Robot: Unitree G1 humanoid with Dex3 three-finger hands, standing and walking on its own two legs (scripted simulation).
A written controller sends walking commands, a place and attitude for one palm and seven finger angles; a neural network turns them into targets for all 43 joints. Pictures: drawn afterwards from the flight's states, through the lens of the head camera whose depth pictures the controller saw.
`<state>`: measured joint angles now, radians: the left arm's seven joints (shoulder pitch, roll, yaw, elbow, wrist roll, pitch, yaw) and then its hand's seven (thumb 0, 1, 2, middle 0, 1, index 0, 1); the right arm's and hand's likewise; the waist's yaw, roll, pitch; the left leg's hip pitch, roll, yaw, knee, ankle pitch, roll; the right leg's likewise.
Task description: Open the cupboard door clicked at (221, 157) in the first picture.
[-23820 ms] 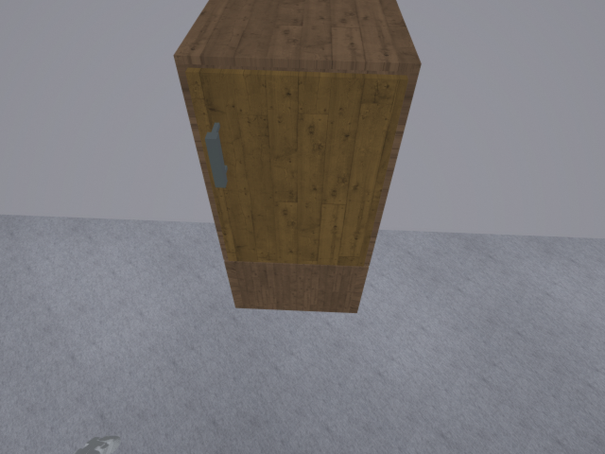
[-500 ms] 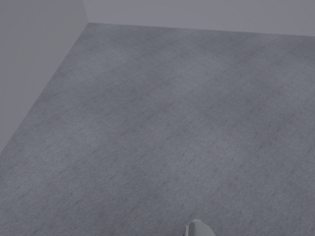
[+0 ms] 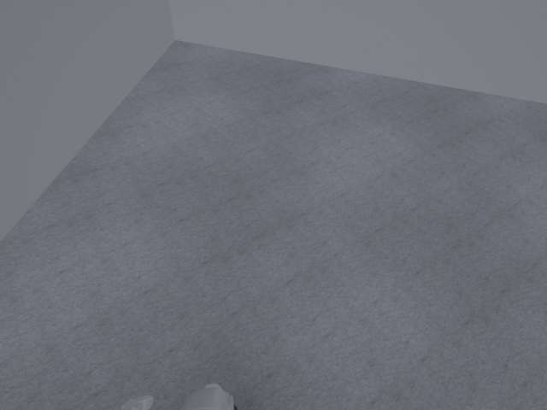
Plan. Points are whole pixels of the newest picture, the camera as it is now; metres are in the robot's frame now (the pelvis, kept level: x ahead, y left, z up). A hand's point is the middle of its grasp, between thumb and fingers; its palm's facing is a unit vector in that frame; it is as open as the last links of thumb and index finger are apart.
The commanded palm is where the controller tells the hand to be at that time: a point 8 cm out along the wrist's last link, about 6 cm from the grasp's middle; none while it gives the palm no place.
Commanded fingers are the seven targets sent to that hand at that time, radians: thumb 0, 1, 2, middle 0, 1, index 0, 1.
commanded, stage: turn to face it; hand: left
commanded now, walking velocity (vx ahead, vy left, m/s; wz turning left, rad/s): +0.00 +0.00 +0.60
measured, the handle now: out of the picture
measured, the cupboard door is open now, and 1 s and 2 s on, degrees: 47 47 47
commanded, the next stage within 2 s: none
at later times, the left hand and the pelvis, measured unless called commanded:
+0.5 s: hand out of the picture +0.10 +0.18 -0.15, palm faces +0.26 -0.92 -0.30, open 7.4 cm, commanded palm none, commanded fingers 0.00 0.90 0.90 -0.20 -0.30 -0.20 -0.30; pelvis +0.05 -0.05 +0.00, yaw +15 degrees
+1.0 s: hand out of the picture -0.01 +0.14 -0.17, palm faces +0.59 -0.76 -0.26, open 7.4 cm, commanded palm none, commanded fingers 0.00 0.90 0.90 -0.20 -0.30 -0.20 -0.30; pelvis +0.08 -0.06 +0.00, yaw +35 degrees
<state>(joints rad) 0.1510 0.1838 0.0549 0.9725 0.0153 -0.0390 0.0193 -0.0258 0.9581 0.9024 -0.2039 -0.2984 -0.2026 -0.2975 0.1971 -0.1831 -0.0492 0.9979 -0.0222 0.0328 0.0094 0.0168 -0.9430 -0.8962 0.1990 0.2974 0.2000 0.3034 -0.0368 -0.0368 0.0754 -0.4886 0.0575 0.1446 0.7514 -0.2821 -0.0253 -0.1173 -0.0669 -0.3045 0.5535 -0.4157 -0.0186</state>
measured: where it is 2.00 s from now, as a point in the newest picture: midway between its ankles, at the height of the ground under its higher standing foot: outside the picture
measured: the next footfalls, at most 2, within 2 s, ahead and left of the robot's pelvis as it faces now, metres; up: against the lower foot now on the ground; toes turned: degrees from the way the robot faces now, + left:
left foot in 0.04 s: +0.13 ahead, +0.09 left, +0.00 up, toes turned +8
right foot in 0.48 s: +0.11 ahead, -0.17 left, +0.00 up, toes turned +13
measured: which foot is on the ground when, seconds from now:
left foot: up 0.00-0.02, down 0.04-0.48, up 0.50-0.86, down 0.88-1.00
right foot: down 0.00-0.04, up 0.06-0.46, down 0.48-0.88, up 0.90-1.00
